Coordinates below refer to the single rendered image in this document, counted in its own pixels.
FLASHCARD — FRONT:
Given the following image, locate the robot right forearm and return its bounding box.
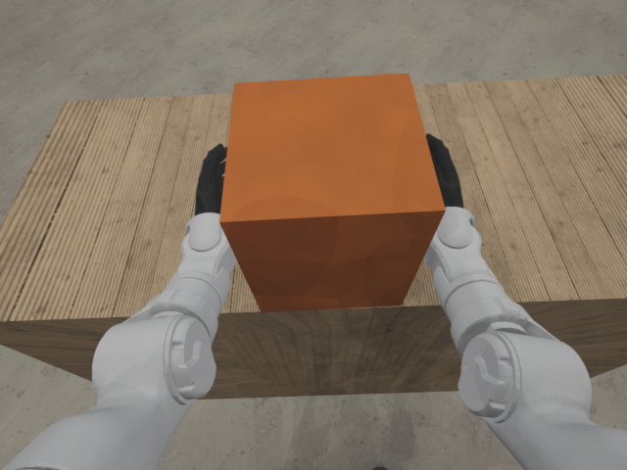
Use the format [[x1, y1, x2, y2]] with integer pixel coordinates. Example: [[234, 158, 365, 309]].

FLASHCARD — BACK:
[[424, 207, 592, 407]]

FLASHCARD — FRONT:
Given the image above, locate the robot right upper arm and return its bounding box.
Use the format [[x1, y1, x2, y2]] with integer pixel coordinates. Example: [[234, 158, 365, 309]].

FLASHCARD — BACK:
[[458, 330, 627, 470]]

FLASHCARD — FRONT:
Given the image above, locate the carton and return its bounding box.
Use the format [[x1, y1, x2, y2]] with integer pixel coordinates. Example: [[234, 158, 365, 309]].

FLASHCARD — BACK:
[[219, 73, 446, 312]]

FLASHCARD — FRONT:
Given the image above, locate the robot left forearm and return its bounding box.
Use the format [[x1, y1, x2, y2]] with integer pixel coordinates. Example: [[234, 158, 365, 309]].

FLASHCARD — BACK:
[[92, 212, 236, 397]]

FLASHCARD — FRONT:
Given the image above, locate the pedestal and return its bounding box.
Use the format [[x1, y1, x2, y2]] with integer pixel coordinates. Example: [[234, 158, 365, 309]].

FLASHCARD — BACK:
[[0, 74, 627, 400]]

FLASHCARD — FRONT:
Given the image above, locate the right robot hand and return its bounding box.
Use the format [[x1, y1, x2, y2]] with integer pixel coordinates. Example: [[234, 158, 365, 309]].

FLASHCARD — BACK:
[[426, 133, 463, 208]]

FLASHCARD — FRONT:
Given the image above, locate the robot left upper arm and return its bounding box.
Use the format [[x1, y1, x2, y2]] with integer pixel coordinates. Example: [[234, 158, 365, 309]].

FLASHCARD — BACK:
[[2, 314, 217, 470]]

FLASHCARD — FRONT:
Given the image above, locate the left robot hand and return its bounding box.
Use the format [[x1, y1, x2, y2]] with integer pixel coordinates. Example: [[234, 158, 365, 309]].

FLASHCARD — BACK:
[[195, 144, 227, 215]]

